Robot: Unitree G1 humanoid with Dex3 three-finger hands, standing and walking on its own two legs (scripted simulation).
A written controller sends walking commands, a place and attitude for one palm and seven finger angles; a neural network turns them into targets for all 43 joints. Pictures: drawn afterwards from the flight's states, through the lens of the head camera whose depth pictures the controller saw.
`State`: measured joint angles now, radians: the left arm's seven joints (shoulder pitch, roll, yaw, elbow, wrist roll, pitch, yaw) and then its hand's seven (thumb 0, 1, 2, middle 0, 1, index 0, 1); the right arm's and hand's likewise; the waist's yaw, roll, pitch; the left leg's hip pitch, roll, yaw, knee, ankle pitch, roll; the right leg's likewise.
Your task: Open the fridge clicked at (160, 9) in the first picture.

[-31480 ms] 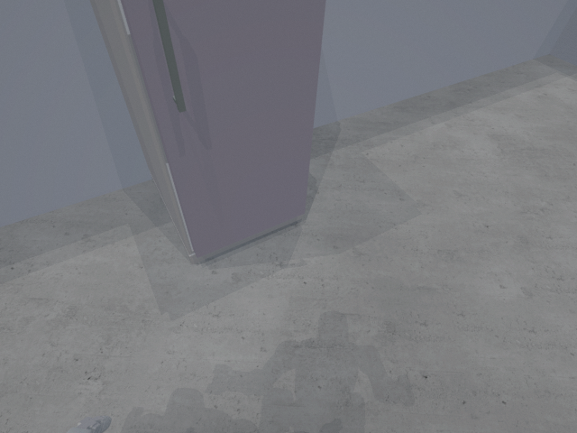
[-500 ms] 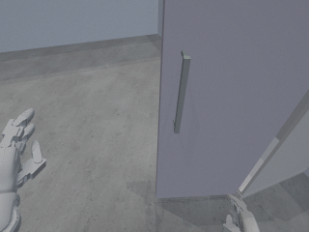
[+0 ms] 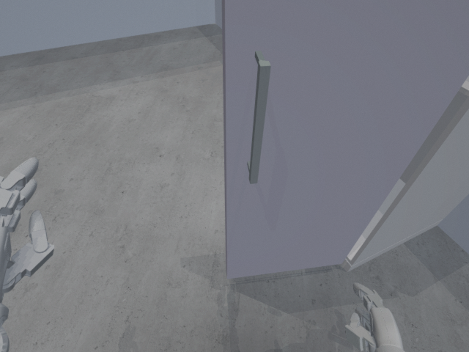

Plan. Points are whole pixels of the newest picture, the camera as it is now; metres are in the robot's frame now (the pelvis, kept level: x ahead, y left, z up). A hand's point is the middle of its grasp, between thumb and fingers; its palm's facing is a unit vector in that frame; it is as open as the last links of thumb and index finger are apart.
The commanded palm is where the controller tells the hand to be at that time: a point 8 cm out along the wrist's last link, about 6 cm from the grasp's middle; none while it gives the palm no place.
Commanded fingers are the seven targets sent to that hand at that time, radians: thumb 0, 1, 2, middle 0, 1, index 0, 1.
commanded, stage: step back with the hand held close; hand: left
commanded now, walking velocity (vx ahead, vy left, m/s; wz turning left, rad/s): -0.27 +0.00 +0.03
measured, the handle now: (255, 126) +0.50 +0.00 +0.13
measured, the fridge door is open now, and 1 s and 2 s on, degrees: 73 73 73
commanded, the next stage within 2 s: stop stepping back and stand still in 1.28 s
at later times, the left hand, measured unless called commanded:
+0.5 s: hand out of the picture +0.13 +0.28 +0.16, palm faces +0.47 -0.77 -0.44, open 7.4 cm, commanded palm +0.06 +0.31 +0.17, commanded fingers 0.00 0.90 0.90 -0.20 -0.30 -0.20 -0.30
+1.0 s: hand out of the picture +0.08 +0.28 +0.17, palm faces +0.42 -0.82 -0.40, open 7.4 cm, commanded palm +0.01 +0.32 +0.17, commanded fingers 0.00 0.90 0.90 -0.20 -0.30 -0.20 -0.30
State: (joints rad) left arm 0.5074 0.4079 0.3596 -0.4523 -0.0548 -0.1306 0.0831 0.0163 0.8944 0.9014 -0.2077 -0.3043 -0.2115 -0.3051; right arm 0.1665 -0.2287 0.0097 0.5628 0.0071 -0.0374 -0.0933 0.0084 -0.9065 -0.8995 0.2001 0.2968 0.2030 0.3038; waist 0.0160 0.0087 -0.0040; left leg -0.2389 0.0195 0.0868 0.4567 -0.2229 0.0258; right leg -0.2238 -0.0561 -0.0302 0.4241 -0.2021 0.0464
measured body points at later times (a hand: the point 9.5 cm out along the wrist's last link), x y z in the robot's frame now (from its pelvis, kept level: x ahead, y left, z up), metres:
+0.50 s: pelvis -0.07 +0.01 -0.02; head -0.05 +0.04 +0.43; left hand +0.10 +0.31 +0.18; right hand +0.12 -0.22 -0.08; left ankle +0.01 +0.10 -0.74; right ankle +0.01 -0.14 -0.74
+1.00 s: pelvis -0.12 +0.02 -0.02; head -0.10 +0.06 +0.43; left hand +0.05 +0.32 +0.19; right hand +0.07 -0.21 -0.08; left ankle +0.01 +0.10 -0.74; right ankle -0.13 -0.12 -0.74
